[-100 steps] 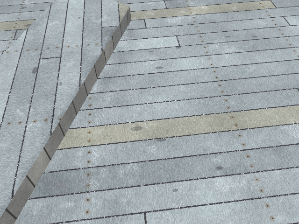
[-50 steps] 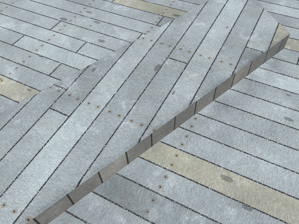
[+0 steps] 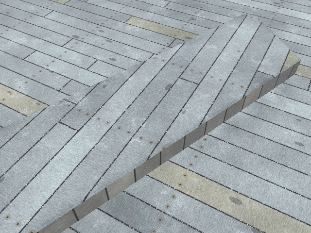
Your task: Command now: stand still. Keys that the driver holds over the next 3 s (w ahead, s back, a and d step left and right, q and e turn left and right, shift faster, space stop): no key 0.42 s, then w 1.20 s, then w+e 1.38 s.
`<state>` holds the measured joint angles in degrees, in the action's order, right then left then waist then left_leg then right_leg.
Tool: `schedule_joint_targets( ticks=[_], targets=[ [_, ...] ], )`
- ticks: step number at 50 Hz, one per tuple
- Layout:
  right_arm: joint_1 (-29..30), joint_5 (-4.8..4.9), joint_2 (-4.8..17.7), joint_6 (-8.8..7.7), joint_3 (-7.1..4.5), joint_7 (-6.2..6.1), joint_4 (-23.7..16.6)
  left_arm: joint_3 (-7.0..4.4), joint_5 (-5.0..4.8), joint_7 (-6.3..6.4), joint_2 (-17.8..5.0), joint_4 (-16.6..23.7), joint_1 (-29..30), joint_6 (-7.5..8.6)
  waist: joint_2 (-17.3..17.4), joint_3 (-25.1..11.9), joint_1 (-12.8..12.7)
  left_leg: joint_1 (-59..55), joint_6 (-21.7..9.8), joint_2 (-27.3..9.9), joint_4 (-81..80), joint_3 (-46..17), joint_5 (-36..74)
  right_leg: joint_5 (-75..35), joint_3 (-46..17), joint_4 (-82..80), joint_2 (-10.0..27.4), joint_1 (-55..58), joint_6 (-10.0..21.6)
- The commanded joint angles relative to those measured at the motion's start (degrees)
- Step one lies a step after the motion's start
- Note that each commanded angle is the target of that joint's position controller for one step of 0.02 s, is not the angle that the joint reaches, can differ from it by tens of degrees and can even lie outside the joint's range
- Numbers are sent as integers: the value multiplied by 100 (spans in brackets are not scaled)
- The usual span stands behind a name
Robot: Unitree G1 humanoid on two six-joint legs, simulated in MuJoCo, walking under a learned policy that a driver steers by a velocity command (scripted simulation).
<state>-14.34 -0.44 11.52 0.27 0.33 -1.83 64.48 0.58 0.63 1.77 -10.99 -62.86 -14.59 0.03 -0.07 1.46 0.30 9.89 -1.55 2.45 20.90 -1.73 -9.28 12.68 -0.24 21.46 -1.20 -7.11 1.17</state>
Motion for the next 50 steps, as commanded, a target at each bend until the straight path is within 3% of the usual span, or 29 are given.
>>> schedule_joint_targets(
  ticks=[1,21,22,25,27,28,29,30,32,34,35,36,37,38,39,41,45,50],
  targets=[
    [-201,0,506,-39,-63,-25,-33,-63,-2,23,-494,33,-252,41,-28,200,-12,1,-108,-607,-347,-614,138,-136,-594,-481,601,-386,172],
    [-447,2,195,-56,-26,-70,234,-20,1,72,-221,-254,-618,64,0,251,-25,17,-100,-625,-229,-540,327,-352,-574,-380,571,-399,184],
    [-495,-3,167,-52,-19,-68,250,-18,8,71,-201,-274,-679,62,-6,131,-31,-22,-108,-573,-254,-517,-82,87,-568,-435,529,-361,197],
    [-471,-52,294,1,-106,-38,132,-156,32,50,-472,-205,-754,-14,-234,423,-83,570,-284,-209,226,-308,-2148,2436,-792,-449,437,-674,467],
    [-226,-121,178,-13,-104,22,-78,-223,28,31,-517,-205,-1084,-43,-461,830,-263,1424,-311,-48,856,-150,-2488,3495,-1524,-820,854,-656,783],
    [-92,-141,-4,-64,-72,61,-207,-278,28,39,-625,-257,-1289,-35,-768,902,-326,1729,-263,42,1416,155,-1997,3731,-2061,-1163,1260,-449,982],
    [0,-198,-48,-133,-61,99,-310,-340,52,44,-715,-260,-1286,-8,-907,965,-321,1853,-229,-120,1921,366,-1457,3598,-2481,-1396,1695,-411,1199],
    [74,-197,46,-206,-94,127,-397,-365,63,30,-710,-217,-1226,27,-757,978,-291,1919,-230,-268,2143,338,-1391,3283,-2567,-1485,1825,-465,1271],
    [23,-144,121,-327,-145,192,-511,-410,85,-6,-742,-119,-1017,114,-620,864,-142,1752,-253,-356,1952,327,-1567,2676,-2201,-1356,1703,-445,1174],
    [-555,-59,-28,-413,-161,215,-392,-430,3,-29,-718,7,-619,157,-589,825,240,336,-326,-157,895,605,-1064,2383,-1499,-953,1280,-1283,945],
    [-1103,-28,-27,-433,-204,190,-177,-429,2,-41,-653,74,-492,176,-395,760,439,-619,-324,71,478,674,-925,2260,-1182,-503,981,-1824,838],
    [-1695,-71,177,-465,-283,136,-21,-382,35,-58,-468,195,-323,241,140,654,660,-1486,-382,-350,34,-24,-1232,1904,-715,433,628,-2476,681],
    [-2428,-108,787,-491,-436,81,68,-242,-15,-130,34,438,-198,320,1641,288,865,-2150,-791,-1796,-1186,-2447,-2984,1615,291,2414,-134,-3337,395],
    [-2667,-87,913,-420,-485,83,221,-333,169,-183,-357,561,-93,345,1532,469,749,-1776,-1207,-2435,-1512,-3638,-3429,1942,198,3621,-106,-3770,453],
    [-1968,-107,618,-417,-412,88,-17,-365,226,-241,-460,577,82,364,600,858,397,-1285,-1173,-2285,-1429,-3188,-3226,1380,-58,4132,269,-3872,514],
    [-1264,-70,480,-520,-358,113,-305,-330,141,-333,-245,506,11,440,223,784,60,-900,-956,-1820,-1521,-2112,-1831,426,-123,4019,536,-3514,439],
    [-1673,-37,232,-663,-238,72,-128,-373,158,-387,-268,599,259,325,382,494,7,-1231,-868,-1405,-1355,-950,739,-111,240,3743,500,-3520,187],
    [-1883,-51,225,-691,-162,56,-82,-270,86,-390,-96,1141,1578,270,547,657,190,-927,-821,-1140,-1275,-266,2349,-634,687,2267,261,-3214,94]
  ],
)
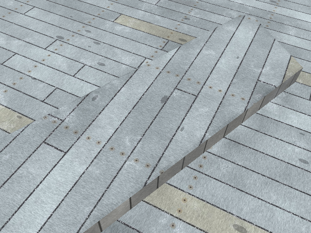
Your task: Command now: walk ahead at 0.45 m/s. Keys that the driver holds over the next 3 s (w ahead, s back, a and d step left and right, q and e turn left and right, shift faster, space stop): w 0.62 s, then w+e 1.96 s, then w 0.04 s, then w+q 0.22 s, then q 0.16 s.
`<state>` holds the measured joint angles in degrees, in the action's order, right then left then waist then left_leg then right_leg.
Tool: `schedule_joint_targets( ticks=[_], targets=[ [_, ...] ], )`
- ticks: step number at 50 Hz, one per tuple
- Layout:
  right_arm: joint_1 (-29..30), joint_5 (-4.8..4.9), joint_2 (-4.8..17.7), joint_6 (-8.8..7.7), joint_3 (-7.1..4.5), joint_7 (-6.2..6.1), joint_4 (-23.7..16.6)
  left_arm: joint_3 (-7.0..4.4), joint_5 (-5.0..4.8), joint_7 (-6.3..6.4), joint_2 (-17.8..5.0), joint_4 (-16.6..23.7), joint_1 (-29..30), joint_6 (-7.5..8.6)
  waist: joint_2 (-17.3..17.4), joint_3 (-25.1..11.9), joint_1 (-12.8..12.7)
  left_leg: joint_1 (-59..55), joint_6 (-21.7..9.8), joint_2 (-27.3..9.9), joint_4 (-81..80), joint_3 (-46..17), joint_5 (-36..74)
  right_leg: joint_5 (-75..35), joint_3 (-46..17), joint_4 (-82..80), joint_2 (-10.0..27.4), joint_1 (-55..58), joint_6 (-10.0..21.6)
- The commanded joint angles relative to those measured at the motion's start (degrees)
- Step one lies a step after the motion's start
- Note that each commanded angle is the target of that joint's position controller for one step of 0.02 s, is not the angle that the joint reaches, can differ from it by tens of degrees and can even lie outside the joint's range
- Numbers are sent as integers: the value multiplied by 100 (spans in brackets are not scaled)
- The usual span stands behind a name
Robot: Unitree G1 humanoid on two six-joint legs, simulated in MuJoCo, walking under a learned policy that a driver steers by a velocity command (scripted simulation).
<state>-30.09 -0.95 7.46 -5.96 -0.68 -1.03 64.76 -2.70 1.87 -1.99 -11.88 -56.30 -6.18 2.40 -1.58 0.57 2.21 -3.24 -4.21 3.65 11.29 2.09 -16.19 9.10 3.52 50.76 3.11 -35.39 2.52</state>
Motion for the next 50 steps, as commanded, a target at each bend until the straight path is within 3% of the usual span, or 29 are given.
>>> schedule_joint_targets(
  ticks=[1,5,7,8,9,10,11,13,15,18,21,25,29,32,34,36,38,39,40,41,42,43,44,45,46,47,48,49,50],
  targets=[
    [-340,-2,667,-77,-63,-33,-99,81,-64,-13,12,561,923,32,748,765,34,437,-547,-1255,-317,-585,3215,-385,386,-1025,-234,-154,-5],
    [-162,0,885,-126,-103,-50,-92,15,-90,85,-234,625,714,69,789,509,-253,142,-450,-1457,304,-420,5182,-380,491,-1711,-520,930,388],
    [15,-1,1029,-105,-151,-59,-115,-123,-102,167,-488,235,-574,163,720,-210,-807,-51,-327,-1407,1819,-290,6071,-321,459,-2014,-762,2186,630],
    [108,29,1039,-87,-152,-47,-148,-208,-40,221,-638,-27,-1402,210,641,-608,-1166,497,-267,-1249,2950,-199,5306,-446,234,-2292,-516,3309,756],
    [-54,40,758,-72,-88,-17,-283,-340,97,259,-1139,-150,-2232,232,2,-1254,-1300,1551,-238,-886,4714,13,2910,332,-1290,-2324,856,4528,997],
    [-748,244,342,-36,-85,48,-264,-417,42,191,-1345,-126,-2127,144,-1306,-1838,-843,3319,-55,225,6956,-66,-1256,760,-4291,-3288,2140,5485,1933],
    [-216,73,794,2,-177,37,-353,-372,-124,129,-1123,-7,-1401,116,-341,-1154,-640,3843,-195,-236,7166,-580,-785,1604,-4083,-3702,1852,4752,1761],
    [672,-23,699,-13,-203,67,-579,-165,-122,102,-402,43,-735,234,338,160,-372,3721,-211,-672,6526,-528,3,437,-2565,-4000,1424,3096,1347],
    [544,-147,465,129,-186,127,-563,-61,-96,176,-159,-114,-804,318,178,183,-53,3168,-104,-850,6018,-500,40,-150,-1740,-4159,1037,2427,1129],
    [748,-152,410,249,-208,171,-663,-45,-86,198,-306,-286,-1251,434,43,213,37,3256,24,-874,5543,-300,154,-1207,-1149,-4199,852,2363,1110],
    [1605,-168,519,301,-213,204,-962,-35,-105,199,-426,-327,-1545,441,-14,386,-111,3812,198,-979,4750,-93,686,-1284,-888,-4379,729,2583,1045],
    [2124,-86,382,342,-143,156,-1087,47,-61,229,-250,-468,-2165,377,-257,312,-289,3981,254,-867,4462,237,796,-1889,-718,-4136,687,3049,1026],
    [2937,-205,392,347,-153,121,-1500,17,-19,316,-431,-736,-2989,336,-183,493,-487,6035,101,-990,5566,137,-200,-2233,-1351,-3866,1304,4867,1338],
    [3982,-85,463,285,-181,102,-2008,-5,186,448,-410,-895,-3789,353,-302,696,-967,8819,45,-991,8270,10,-1690,-2140,-1928,-3692,1650,6582,1680],
    [4857,-25,346,250,-71,42,-2653,-47,294,511,-500,-945,-3916,392,-102,1022,-1029,10343,-71,-974,9682,-335,-2902,-1762,-2121,-3754,1847,6683,1682],
    [5534,-39,-79,223,220,68,-3321,8,275,558,-431,-986,-3825,390,-79,1216,-942,11026,-347,-966,10424,-409,-3736,-1725,-1926,-3856,1771,6082,1326],
    [5811,-90,-222,158,447,182,-3833,81,26,592,-295,-930,-3295,324,316,1190,-720,9168,-467,-1101,8415,-218,-3306,-1702,-1313,-4823,1281,4366,870],
    [4869,13,-222,153,490,273,-3646,116,-120,517,-346,-604,-2475,275,598,785,-140,6215,-471,-883,6535,391,-1558,-3040,-588,-5201,835,2761,780],
    [3736,21,-80,185,386,305,-3207,94,-289,364,-538,-338,-2232,301,450,-74,60,3106,-452,-365,6216,967,52,-5658,-426,-4695,618,1465,920],
    [1935,87,273,263,149,190,-2660,-69,-396,232,-1227,-251,-2185,386,-341,-1352,847,846,-444,6,6177,725,500,-7425,-399,-3291,709,1425,850],
    [781,5,687,363,-58,84,-2284,-266,-592,136,-1767,-195,-2072,501,-477,-2292,1449,-54,-405,61,5388,445,742,-8792,-416,-1777,568,1925,563],
    [259,-251,1493,343,-306,32,-2079,-320,-560,36,-1543,-234,-2196,589,-164,-2509,1423,-505,-806,-881,4241,-1314,1226,-5313,-764,410,174,1837,157],
    [96,-246,2222,276,-489,47,-1854,-177,-586,-42,-546,-32,-2673,613,1788,-3219,877,-840,-1185,-2837,2509,-4671,3204,1182,-1069,3480,-1104,978,-88],
    [656,-73,2051,320,-494,94,-1853,-261,-342,-81,-546,67,-2827,569,1435,-3159,416,-126,-925,-2587,1691,-5585,3175,757,-1616,4280,-927,913,89],
    [1461,9,1636,254,-421,151,-1737,-237,-267,-56,-224,187,-2734,434,989,-2291,-193,802,-913,-2504,1816,-5015,1838,363,-1257,4397,-632,679,102],
    [1912,37,1078,206,-331,183,-1566,-165,-76,7,49,280,-2511,306,385,-1212,-415,1732,-705,-2344,1930,-4342,726,225,-983,4289,-346,265,164],
    [2100,-52,628,170,-240,156,-1428,-130,25,57,186,414,-2176,181,411,-584,-519,2498,-517,-2132,2124,-3536,222,163,-993,4158,-192,-10,269],
    [2208,-124,251,158,-144,127,-1354,-105,-14,60,230,630,-1933,57,518,-365,-665,3086,-331,-1980,1923,-2963,-554,111,-1024,4027,-120,-30,340],
    [2187,-181,133,105,-124,143,-1289,-102,-46,49,166,844,-1658,-12,559,-276,-668,3316,-288,-1944,1674,-2525,-883,128,-1070,3771,-55,-91,422]
  ],
)
Over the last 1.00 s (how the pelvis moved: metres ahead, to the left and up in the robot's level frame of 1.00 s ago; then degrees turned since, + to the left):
0.18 0.04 0.00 0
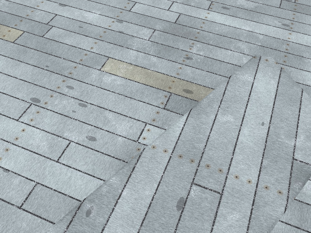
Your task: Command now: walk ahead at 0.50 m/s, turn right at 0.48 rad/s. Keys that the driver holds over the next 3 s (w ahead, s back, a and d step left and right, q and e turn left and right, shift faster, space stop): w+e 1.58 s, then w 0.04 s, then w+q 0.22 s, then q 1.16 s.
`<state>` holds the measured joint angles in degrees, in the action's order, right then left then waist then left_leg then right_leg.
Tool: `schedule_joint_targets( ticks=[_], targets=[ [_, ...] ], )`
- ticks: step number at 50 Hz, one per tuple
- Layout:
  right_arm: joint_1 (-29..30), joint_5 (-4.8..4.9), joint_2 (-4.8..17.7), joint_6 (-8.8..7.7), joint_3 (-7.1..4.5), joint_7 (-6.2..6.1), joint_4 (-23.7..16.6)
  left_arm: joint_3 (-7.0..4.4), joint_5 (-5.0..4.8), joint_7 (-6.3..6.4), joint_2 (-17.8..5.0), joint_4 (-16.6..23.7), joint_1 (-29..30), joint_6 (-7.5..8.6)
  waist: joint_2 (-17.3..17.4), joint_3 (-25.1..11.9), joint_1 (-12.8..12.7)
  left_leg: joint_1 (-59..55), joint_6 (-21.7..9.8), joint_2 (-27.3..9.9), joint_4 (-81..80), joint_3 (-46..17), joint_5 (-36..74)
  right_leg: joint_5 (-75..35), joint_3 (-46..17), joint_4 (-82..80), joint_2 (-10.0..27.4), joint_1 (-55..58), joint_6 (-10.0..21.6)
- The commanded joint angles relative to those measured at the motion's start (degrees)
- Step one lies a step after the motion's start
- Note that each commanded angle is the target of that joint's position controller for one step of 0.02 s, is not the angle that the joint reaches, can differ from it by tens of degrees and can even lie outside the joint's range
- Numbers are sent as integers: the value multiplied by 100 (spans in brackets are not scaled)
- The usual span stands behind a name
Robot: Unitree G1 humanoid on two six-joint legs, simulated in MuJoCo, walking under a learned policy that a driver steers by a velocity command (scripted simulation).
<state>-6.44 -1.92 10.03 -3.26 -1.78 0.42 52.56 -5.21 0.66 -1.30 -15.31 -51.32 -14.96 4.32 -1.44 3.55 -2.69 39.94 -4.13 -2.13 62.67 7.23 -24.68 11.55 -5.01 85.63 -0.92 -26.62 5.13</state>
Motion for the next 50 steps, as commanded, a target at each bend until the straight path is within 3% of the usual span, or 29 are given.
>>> schedule_joint_targets(
  ticks=[1,3,5,7,8,9,11,15,18,20,21,22,23,24,25,26,27,28,29,30,32,36,42,44,46,47,48,49,50],
  targets=[
    [-281,-57,-56,-227,-47,7,27,152,35,2,458,513,-514,-244,548,-467,-180,-938,-249,-1351,-3635,-2660,37,-168,-254,-24,369,-1101,197],
    [-711,-24,99,-377,-95,51,222,168,57,78,472,740,-146,-313,777,-351,-158,-1257,-369,-1393,-4037,-2189,727,-189,-91,455,190,-1697,232],
    [-721,21,237,-435,-119,64,210,185,85,109,349,1049,339,-311,567,-172,-275,-1421,-268,-1279,-4722,-1533,774,-383,-66,-188,221,-2022,189],
    [-752,67,464,-413,-163,4,13,127,89,14,-30,1263,733,-320,446,-72,-157,-1619,-260,-993,-5254,-693,1379,-905,345,-1637,152,-1586,9],
    [-830,107,398,-395,-134,-72,-114,128,25,-47,-2,1243,770,-316,358,-197,-15,-1884,-304,-866,-5330,-265,1767,-1173,548,-2194,117,-1388,-58],
    [-1016,117,504,-436,-153,-103,-150,157,26,-115,46,1307,914,-318,450,-223,75,-2202,-300,-831,-5343,-115,2249,-1401,700,-2737,135,-1258,-86],
    [-1327,124,661,-476,-172,-183,-232,174,38,-188,100,1328,1116,-265,263,-324,243,-3206,-193,-870,-5323,148,3197,-1638,865,-3533,121,-1194,-64],
    [-1916,79,867,-300,-228,-299,-308,232,102,-303,210,1551,1720,-318,603,-128,622,-4547,-122,-1134,-5110,526,4145,-1099,1224,-4758,77,-1172,47],
    [-2101,78,1071,-119,-291,-332,-334,175,129,-327,56,1586,1638,-409,768,-151,590,-4906,-31,-1255,-4339,767,6432,-274,1602,-5034,-252,-619,261],
    [-2113,56,1281,9,-354,-336,-390,85,118,-269,-90,1472,1137,-409,805,-380,361,-5070,-66,-1339,-3359,802,7566,433,1707,-5165,-545,-115,469],
    [-2027,75,1401,62,-385,-302,-470,18,116,-207,-180,1349,721,-360,764,-616,167,-4949,-135,-1354,-2584,781,7455,616,1640,-5426,-671,377,585],
    [-1734,136,1442,87,-398,-263,-602,-71,169,-122,-297,1105,-68,-288,560,-923,-285,-4252,-89,-1237,-1414,825,6595,301,1394,-5976,-667,1504,732],
    [-1594,122,1247,71,-380,-253,-800,-219,213,-41,-734,994,-741,-261,161,-1371,-563,-2670,32,-1058,169,760,4034,710,4,-5873,378,3041,1024],
    [-1363,163,830,24,-302,-153,-1400,-347,191,-59,-1361,1169,-456,-304,-1097,-1477,-188,166,441,491,2253,316,-779,311,-3470,-6546,1945,4461,2214],
    [-689,26,1045,-40,-316,-130,-1554,-304,31,-27,-1076,1243,-667,-348,189,-1386,-457,753,432,162,2383,-912,-316,-147,-3436,-6909,1994,4287,2167],
    [-415,97,963,-150,-257,-98,-1673,-233,-15,25,-891,1173,-414,-333,336,-841,-257,763,411,-83,1969,-1012,284,-561,-2674,-7056,1897,3668,1965],
    [-555,117,1038,-201,-261,-116,-1592,-161,-19,34,-656,1114,-267,-282,725,-491,48,420,420,-286,1362,-980,586,-1273,-2088,-7119,1620,3033,1651],
    [-624,23,1043,-135,-267,-121,-1572,-114,-18,60,-555,1106,-129,-204,696,-330,246,133,481,-391,991,-976,617,-1891,-1635,-7102,1292,2600,1425],
    [-940,-66,988,-6,-246,-103,-1476,-74,-31,70,-488,1145,-16,-135,539,-429,411,-219,555,-432,830,-962,683,-2034,-1331,-7212,1082,2261,1319],
    [-970,-103,961,96,-231,-78,-1501,-48,-30,65,-501,1123,-101,-74,350,-405,442,-415,634,-432,686,-929,604,-2402,-1295,-7225,1034,1942,1359],
    [-784,-107,871,198,-193,-17,-1581,-53,-12,49,-625,1034,-320,-8,262,-373,425,-318,706,-407,276,-805,874,-2690,-1034,-7248,810,1780,1254],
    [91,-106,781,256,-106,40,-1865,-43,-22,71,-718,955,-720,-10,-103,-299,112,-95,727,-292,-881,-681,1830,-2488,-917,-7168,493,1828,903],
    [1112,17,849,161,-28,80,-2233,-61,39,104,-901,939,-1155,-52,-342,-185,-336,-276,652,59,-2375,-640,2041,-2305,-1344,-6774,657,2401,810],
    [768,58,963,105,-70,67,-2199,-83,45,141,-999,996,-933,-51,-426,-215,-99,-1054,516,131,-2839,-749,1887,-2341,-1558,-6604,782,2274,600],
    [-239,77,1186,34,-180,-29,-1940,-110,45,123,-1130,1075,-571,-25,-347,-504,442,-2421,334,333,-3281,-735,1501,-2914,-1552,-5740,627,2026,395],
    [-1043,15,1376,-50,-254,-97,-1766,-85,2,86,-1033,1124,-472,-2,43,-977,867,-3499,184,92,-3582,-848,1629,-2724,-1224,-4576,251,1706,249],
    [-2001,-141,1774,-96,-333,-191,-1725,66,-47,81,-506,1324,-623,23,765,-1973,1081,-4869,-35,-1328,-3632,-2259,578,-784,-744,-2871,-95,955,125],
    [-1783,-182,2257,-33,-444,-155,-1711,94,-196,67,-358,1502,-1259,-32,2338,-2430,569,-5690,-631,-2375,-4581,-5110,176,2146,-267,-1607,-874,-732,-82],
    [-1353,-96,1632,26,-349,-106,-1830,54,22,125,-754,1285,-1028,-165,1079,-1639,463,-4977,-595,-2202,-4674,-4987,-822,1687,-333,-1020,-322,-1266,-67]
  ],
)
Over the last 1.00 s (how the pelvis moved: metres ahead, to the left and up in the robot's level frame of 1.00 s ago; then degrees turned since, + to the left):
0.63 0.07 0.04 -10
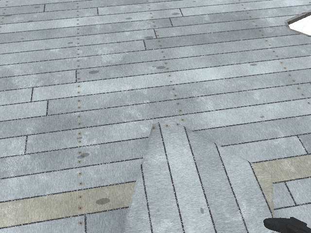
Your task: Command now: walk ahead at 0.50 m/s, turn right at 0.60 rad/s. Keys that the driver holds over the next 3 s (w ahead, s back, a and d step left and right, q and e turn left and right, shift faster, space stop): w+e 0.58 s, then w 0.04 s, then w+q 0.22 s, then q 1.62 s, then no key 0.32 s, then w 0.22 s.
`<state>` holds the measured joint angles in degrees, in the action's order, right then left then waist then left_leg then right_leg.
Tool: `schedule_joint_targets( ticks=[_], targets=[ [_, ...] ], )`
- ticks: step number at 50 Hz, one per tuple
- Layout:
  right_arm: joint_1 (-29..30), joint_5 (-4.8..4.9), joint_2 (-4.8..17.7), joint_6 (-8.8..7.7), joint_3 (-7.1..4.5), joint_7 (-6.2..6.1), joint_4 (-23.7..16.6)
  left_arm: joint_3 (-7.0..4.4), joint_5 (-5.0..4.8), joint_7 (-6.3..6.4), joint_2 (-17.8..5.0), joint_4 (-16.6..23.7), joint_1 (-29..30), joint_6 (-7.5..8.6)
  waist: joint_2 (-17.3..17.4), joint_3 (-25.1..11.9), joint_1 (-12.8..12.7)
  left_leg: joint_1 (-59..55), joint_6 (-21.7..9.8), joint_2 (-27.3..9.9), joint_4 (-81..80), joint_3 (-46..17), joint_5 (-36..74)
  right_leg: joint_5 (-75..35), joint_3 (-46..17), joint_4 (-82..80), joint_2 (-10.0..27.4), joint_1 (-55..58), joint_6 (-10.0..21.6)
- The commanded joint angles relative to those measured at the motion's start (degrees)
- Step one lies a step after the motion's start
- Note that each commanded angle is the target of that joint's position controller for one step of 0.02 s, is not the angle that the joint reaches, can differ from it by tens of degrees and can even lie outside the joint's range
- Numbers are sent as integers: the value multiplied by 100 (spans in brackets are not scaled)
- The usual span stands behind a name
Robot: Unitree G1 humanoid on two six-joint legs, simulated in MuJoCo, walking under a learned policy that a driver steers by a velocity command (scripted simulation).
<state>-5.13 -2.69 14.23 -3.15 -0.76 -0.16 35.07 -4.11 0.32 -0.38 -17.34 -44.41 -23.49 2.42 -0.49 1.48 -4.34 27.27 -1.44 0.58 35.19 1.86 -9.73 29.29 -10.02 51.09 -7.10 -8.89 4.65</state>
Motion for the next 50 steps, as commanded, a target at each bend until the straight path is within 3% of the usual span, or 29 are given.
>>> schedule_joint_targets(
  ticks=[1,2,5,9,13,16,20,22,23,24,25,26,27,28,29,30,31,33,34,36,39,42,45,48,50],
  targets=[
    [-1145,49,737,17,-328,-30,-121,-74,121,-29,-576,604,244,-18,407,-693,612,-2893,-769,-2209,-1982,-3481,-2106,-642,292,2337,482,-2992,-37],
    [-976,43,530,-5,-266,0,-72,-55,109,-81,-482,621,416,-47,213,-374,498,-2363,-676,-1932,-2073,-2667,-1236,-969,378,2142,659,-2805,-89],
    [-1113,121,549,-145,-277,28,157,-14,176,-234,-289,598,387,-212,661,-222,353,-1710,-624,-1527,-2313,-1344,281,-1241,580,2034,876,-2454,-206],
    [-1385,149,680,-268,-321,60,382,-16,173,-294,-299,797,979,-274,567,-57,382,-1851,-732,-1597,-2557,-621,787,-1881,547,1940,957,-3076,-290],
    [-1699,117,703,-233,-319,35,601,30,172,-327,-198,965,1618,-291,462,121,525,-2309,-696,-1549,-2506,-5,1205,-2413,665,1319,1002,-3643,-329],
    [-1807,110,757,-204,-324,14,706,117,174,-412,-45,1129,2185,-264,504,255,689,-2413,-628,-1486,-2435,447,1364,-2702,1019,314,1049,-3425,-261],
    [-2099,100,964,-125,-376,-39,911,166,178,-491,-13,1396,2787,-245,518,440,892,-2917,-590,-1680,-2372,732,1725,-2111,1511,-732,1016,-3136,-22],
    [-2173,105,1035,-46,-381,-68,1028,157,211,-467,-25,1430,2746,-252,535,384,831,-3132,-504,-1696,-1965,999,2788,-1593,1786,-1138,790,-2708,166],
    [-2160,111,1133,-16,-394,-82,1068,138,228,-433,-44,1393,2552,-253,623,239,693,-3173,-447,-1702,-1493,1155,4014,-1309,1931,-1260,561,-2282,282],
    [-2155,126,1250,30,-410,-88,1097,83,231,-379,-129,1294,2105,-231,672,-77,468,-3222,-428,-1694,-716,1256,5043,-1085,2002,-1390,299,-1719,425],
    [-2069,168,1349,80,-420,-92,1070,7,259,-307,-228,1049,1277,-182,603,-587,76,-2922,-361,-1638,435,1370,5168,-1173,1953,-1763,51,-661,603],
    [-1889,168,1300,83,-398,-85,896,-142,295,-206,-539,736,204,-149,241,-1212,-427,-1812,-154,-1510,1979,1402,3791,-1266,1252,-2117,358,956,826],
    [-1997,189,551,49,-228,45,366,-331,211,-119,-1317,795,238,-164,-1263,-1823,-36,859,250,-553,4011,1264,-1567,-1074,-1768,-2389,2253,2971,1574],
    [-1239,114,929,16,-300,60,119,-372,38,-61,-1381,941,-132,-216,-635,-2238,-435,1647,352,-49,4849,42,-2096,-1687,-3435,-3177,2648,3120,1864],
    [-782,174,867,-34,-270,87,-57,-332,30,7,-1249,778,61,-231,-373,-1375,-302,2077,294,-385,4761,-271,-1474,-2521,-2436,-3248,2540,2630,1759],
    [-949,195,753,-96,-199,80,52,-231,11,38,-893,697,270,-195,-145,-782,-8,1805,254,-594,4255,-212,-1091,-3278,-1768,-3277,2394,1784,1573],
    [-1130,161,741,-69,-202,62,184,-137,16,48,-619,670,520,-127,12,-463,306,1361,245,-725,3868,-219,-1073,-3892,-1205,-3322,2071,1078,1338],
    [-1639,37,709,156,-194,70,447,49,1,23,-205,669,825,23,-63,-458,680,484,273,-802,3396,-233,-1062,-4273,-519,-3600,1789,210,1087],
    [-1696,25,669,227,-196,111,518,72,4,8,-206,576,744,101,-68,-419,709,386,272,-749,3270,-149,-959,-4393,-327,-3734,1699,72,1049],
    [-1577,91,583,297,-204,180,568,34,30,-6,-411,421,595,182,-130,-293,693,566,224,-705,2995,-105,-408,-4030,-32,-4050,1612,-2,932],
    [-888,163,555,323,-215,206,423,59,42,-26,-416,236,192,248,-85,136,452,1207,147,-678,2425,-214,325,-4331,343,-4201,1574,306,595],
    [-518,171,525,317,-235,210,325,97,52,11,-429,169,102,280,-182,178,314,1493,109,-412,1941,-436,873,-4219,705,-4277,1587,652,390],
    [-150,85,361,253,-166,232,197,181,49,72,-269,71,90,291,-164,504,278,1235,18,-226,1026,-59,1135,-5676,1258,-4022,1530,663,249],
    [145,40,244,207,-94,295,33,205,35,176,-320,-80,-96,238,-277,319,123,671,-150,45,184,507,1095,-6637,1486,-3528,1502,1002,94],
    [-561,20,407,183,-142,284,195,139,62,275,-553,-80,63,208,-510,-98,420,-35,-344,377,36,624,546,-7971,1488,-2568,1562,1239,-76]
  ],
)
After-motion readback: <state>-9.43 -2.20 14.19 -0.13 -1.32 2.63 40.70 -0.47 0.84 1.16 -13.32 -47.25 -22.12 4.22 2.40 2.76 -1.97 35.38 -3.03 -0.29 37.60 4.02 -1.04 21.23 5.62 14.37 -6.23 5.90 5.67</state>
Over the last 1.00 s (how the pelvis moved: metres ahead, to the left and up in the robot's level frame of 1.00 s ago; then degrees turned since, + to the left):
0.55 -0.04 0.06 -34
